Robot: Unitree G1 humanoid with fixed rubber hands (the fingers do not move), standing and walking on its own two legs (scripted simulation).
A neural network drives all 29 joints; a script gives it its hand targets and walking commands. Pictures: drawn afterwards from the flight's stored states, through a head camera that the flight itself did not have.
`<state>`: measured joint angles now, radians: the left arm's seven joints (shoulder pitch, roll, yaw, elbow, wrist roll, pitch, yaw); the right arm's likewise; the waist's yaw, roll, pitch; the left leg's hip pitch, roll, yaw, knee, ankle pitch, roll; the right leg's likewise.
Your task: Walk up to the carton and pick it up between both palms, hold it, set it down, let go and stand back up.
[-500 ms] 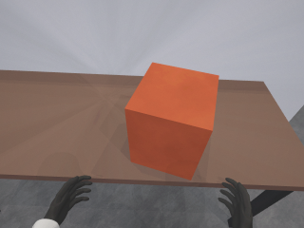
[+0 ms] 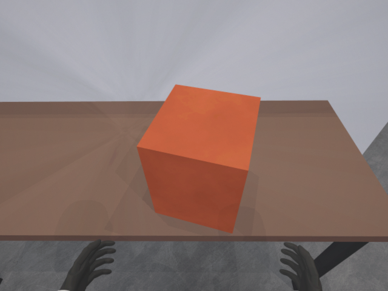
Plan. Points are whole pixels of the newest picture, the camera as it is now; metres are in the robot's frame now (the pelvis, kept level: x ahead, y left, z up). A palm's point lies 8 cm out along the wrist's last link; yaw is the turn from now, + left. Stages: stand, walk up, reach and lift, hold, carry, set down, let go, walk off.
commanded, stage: set down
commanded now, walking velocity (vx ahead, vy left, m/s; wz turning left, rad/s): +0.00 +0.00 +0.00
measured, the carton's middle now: (204, 159) +0.42 +0.01 +0.04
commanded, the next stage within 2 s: let go in 0.80 s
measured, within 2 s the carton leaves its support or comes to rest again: neither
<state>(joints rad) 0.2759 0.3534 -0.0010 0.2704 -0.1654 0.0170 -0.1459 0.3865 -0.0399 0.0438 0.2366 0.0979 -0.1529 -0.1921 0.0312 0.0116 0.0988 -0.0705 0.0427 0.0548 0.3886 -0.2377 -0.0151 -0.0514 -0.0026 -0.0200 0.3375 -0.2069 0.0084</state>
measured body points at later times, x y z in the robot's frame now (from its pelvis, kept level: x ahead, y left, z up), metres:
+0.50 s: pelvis -0.01 +0.00 +0.00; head -0.01 +0.00 +0.45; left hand +0.17 +0.23 -0.07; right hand +0.17 -0.22 -0.07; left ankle -0.01 +0.12 -0.75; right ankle -0.01 -0.12 -0.75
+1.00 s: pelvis +0.00 -0.01 +0.00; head +0.01 -0.01 +0.45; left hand +0.18 +0.22 -0.08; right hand +0.17 -0.24 -0.08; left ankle -0.01 +0.12 -0.75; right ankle -0.01 -0.12 -0.75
